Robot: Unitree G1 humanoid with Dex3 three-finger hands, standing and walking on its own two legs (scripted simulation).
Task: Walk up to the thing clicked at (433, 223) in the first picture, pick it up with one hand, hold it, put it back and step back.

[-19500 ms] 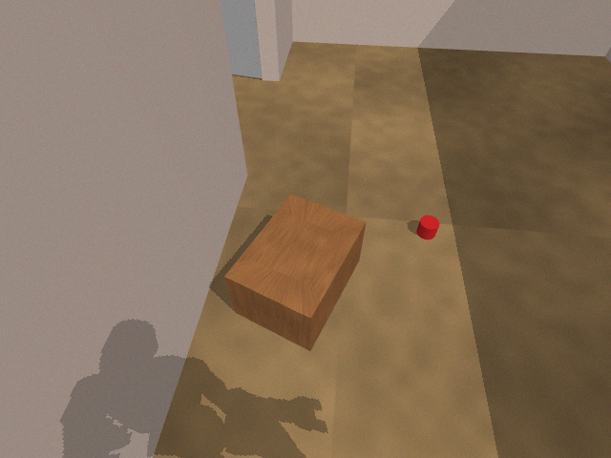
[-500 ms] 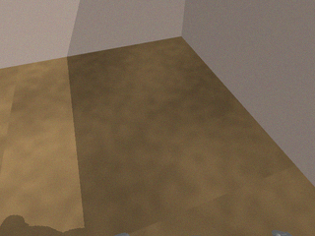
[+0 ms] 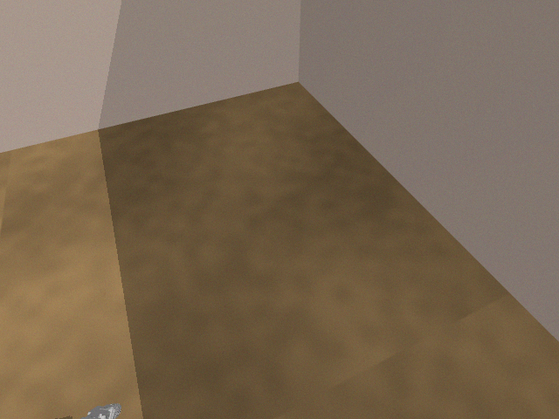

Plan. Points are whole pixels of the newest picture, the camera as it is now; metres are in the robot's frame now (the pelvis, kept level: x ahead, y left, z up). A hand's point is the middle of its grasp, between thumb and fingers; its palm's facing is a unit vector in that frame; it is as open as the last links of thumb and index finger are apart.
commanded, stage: walk up
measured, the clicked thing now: out of the picture +0.02 +0.47 -0.74
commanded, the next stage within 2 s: stand in 0.14 s
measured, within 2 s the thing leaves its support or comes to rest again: neither
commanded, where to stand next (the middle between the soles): +0.05 +0.00 m, yaw +3 degrees
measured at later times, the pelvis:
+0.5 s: pelvis +0.00 +0.01 +0.01, yaw +1 degrees
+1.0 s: pelvis +0.00 +0.01 +0.01, yaw +2 degrees
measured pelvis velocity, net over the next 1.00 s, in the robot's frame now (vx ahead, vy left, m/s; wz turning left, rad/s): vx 0.00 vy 0.01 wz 0.03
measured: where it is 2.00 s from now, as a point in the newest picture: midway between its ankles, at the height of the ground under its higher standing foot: outside the picture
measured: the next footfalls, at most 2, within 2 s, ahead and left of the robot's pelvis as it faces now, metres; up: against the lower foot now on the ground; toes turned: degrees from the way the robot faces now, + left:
none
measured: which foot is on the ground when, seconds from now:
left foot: down 0.00-1.00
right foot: down 0.00-1.00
